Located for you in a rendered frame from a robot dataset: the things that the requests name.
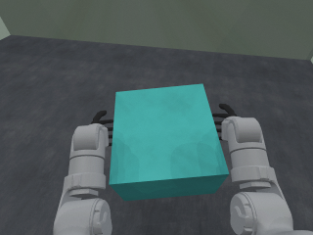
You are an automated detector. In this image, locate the robot right upper arm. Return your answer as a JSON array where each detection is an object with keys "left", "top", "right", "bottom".
[{"left": 230, "top": 192, "right": 313, "bottom": 235}]

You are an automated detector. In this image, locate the robot left upper arm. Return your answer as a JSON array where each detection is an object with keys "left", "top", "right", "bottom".
[{"left": 54, "top": 198, "right": 112, "bottom": 235}]

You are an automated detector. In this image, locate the right robot forearm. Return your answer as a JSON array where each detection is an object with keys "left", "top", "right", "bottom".
[{"left": 221, "top": 116, "right": 293, "bottom": 227}]

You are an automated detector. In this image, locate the carton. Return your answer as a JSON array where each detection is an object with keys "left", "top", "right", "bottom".
[{"left": 109, "top": 83, "right": 230, "bottom": 201}]

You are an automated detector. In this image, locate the right robot hand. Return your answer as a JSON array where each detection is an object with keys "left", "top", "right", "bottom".
[{"left": 212, "top": 104, "right": 237, "bottom": 141}]

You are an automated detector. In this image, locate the left robot forearm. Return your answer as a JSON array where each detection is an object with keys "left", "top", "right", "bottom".
[{"left": 53, "top": 123, "right": 109, "bottom": 235}]

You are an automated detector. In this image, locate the left robot hand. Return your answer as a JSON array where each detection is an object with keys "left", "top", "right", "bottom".
[{"left": 91, "top": 110, "right": 114, "bottom": 146}]

